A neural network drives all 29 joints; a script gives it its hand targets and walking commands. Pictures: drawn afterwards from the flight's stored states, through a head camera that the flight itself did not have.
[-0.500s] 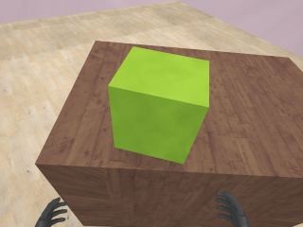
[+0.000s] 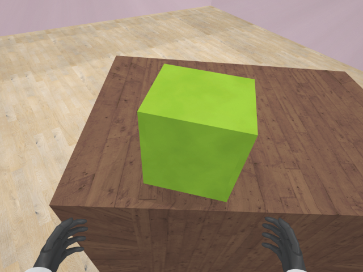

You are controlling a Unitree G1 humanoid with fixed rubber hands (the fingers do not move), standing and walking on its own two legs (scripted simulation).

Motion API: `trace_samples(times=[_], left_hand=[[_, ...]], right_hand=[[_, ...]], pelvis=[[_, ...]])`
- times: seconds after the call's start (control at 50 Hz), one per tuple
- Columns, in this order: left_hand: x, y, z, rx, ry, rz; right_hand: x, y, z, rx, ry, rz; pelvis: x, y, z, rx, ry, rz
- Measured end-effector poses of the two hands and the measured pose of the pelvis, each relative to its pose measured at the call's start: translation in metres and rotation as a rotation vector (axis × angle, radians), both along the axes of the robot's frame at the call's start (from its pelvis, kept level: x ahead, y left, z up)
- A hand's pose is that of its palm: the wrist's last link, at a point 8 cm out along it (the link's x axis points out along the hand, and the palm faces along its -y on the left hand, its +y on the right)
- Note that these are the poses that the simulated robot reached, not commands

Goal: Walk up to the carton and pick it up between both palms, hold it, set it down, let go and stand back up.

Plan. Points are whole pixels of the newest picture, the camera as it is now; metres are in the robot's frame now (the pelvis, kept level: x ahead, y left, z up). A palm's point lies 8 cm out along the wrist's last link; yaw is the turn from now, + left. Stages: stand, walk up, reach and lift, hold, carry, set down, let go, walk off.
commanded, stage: reach and lift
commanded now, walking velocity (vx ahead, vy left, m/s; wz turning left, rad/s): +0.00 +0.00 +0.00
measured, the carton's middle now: (195, 134) +0.44 +0.00 +0.09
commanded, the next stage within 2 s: none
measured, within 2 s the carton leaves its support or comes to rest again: neither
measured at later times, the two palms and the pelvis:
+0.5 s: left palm (40, 229) +0.19 +0.28 +0.05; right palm (286, 247) +0.19 -0.17 +0.07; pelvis -0.02 +0.02 +0.00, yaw -2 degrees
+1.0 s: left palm (62, 180) +0.27 +0.26 +0.10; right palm (288, 210) +0.24 -0.17 +0.10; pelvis +0.00 +0.02 +0.00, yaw -3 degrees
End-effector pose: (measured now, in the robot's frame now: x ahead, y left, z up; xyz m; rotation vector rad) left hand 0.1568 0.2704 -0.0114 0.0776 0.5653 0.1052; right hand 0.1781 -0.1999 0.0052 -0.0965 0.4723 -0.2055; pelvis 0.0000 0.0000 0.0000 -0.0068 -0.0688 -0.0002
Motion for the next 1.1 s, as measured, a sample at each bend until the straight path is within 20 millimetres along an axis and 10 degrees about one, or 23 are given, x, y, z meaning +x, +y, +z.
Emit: trace_samples(times=[0.68,1.1], left_hand=[[0.057,0.001,0.077,-0.064,-0.279,-0.135],[0.13,-0.016,0.125,-0.036,-0.31,-0.172]], right_hand=[[0.016,0.033,0.076,0.099,-0.201,-0.069],[0.075,0.023,0.106,0.132,-0.258,-0.044]], pelvis=[[-0.015,0.026,-0.002,-0.012,0.003,-0.041],[0.002,0.014,-0.001,-0.005,0.029,-0.044]])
